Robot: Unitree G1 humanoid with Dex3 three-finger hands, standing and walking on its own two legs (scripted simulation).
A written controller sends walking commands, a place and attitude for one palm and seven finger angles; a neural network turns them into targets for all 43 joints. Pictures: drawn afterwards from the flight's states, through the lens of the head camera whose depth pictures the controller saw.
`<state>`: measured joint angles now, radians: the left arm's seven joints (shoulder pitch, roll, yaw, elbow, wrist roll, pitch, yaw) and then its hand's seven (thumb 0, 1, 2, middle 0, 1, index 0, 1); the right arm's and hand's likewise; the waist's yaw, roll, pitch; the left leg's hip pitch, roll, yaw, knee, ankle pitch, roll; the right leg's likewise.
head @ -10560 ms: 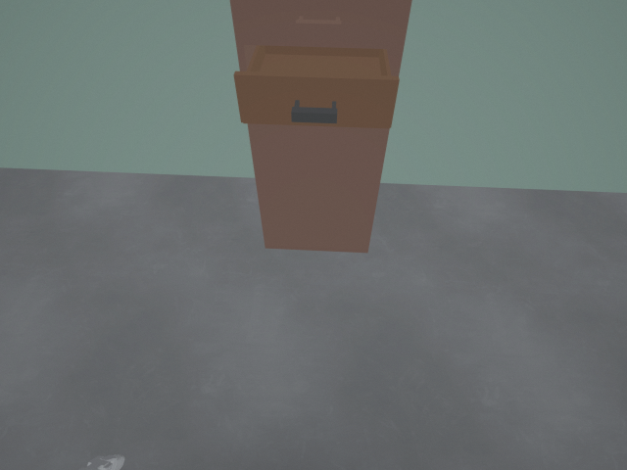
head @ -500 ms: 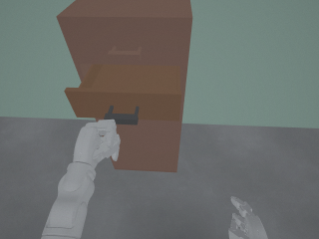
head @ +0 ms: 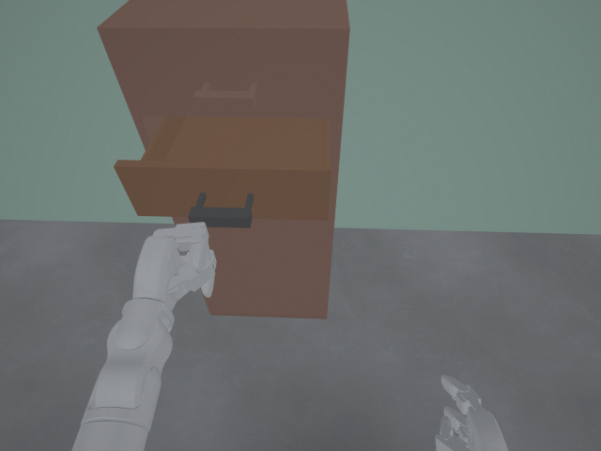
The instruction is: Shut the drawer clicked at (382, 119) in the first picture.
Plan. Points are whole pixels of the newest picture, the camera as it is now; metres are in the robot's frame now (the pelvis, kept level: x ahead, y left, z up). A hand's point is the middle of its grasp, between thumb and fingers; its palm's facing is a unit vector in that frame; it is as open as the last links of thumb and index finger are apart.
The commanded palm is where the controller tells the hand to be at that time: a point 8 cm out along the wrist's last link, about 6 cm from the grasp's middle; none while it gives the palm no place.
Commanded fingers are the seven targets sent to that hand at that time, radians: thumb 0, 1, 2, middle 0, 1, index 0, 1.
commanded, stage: bring the fist close to the handle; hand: left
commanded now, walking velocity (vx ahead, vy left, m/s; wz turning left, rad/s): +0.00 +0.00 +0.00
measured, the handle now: (223, 208) +0.51 +0.19 +0.01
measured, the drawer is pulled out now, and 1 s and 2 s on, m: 0.16 0.16 0.13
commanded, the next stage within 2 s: push the drawer shut in 1.28 s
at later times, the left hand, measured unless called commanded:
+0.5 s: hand (228, 259) +0.36 +0.14 +0.05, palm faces +0.00 -1.00 -0.01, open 3.3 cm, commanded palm +0.34 +0.20 +0.05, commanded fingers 0.00 0.90 0.90 -1.40 -1.60 -1.40 -1.60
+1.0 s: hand (243, 255) +0.41 +0.13 +0.01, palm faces +0.01 -1.00 -0.02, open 3.3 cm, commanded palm +0.38 +0.19 +0.01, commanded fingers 0.00 0.90 0.90 -1.40 -1.60 -1.40 -1.60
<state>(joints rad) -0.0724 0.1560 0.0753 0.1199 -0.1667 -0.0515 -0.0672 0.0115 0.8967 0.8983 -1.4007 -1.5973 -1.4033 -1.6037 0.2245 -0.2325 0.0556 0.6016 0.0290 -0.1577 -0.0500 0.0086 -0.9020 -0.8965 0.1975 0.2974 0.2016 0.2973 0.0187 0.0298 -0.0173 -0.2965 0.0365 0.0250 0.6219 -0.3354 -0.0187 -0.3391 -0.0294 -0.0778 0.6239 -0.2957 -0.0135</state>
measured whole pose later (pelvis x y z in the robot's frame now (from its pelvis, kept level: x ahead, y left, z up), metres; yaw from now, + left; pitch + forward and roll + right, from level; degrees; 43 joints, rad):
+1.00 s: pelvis -0.02 +0.01 -0.05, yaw -1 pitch +15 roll +0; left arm -0.52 0.19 0.19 0.78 -0.11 -0.45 -0.05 0.01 0.90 0.90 -1.40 -1.60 -1.40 -1.60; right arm 0.30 -0.23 0.00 0.63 -0.01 -0.05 0.00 0.00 -0.90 -0.90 0.20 0.30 0.20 0.30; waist -0.07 0.01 -0.09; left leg -0.79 0.05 0.04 0.99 -0.46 -0.01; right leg -0.84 -0.03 -0.05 0.97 -0.40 -0.01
